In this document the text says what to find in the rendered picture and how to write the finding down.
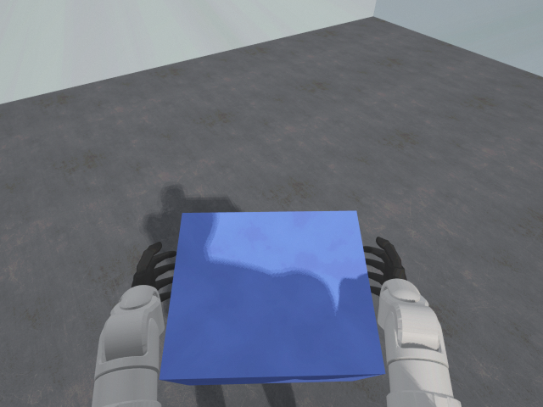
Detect robot left hand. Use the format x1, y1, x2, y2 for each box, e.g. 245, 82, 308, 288
131, 242, 176, 302

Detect robot left forearm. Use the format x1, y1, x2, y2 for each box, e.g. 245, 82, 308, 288
92, 285, 165, 407

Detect robot right forearm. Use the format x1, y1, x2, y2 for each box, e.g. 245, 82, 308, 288
378, 279, 462, 407

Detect carton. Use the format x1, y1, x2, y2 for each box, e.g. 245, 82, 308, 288
160, 211, 385, 386

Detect robot right hand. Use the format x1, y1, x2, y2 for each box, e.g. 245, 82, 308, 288
363, 237, 407, 296

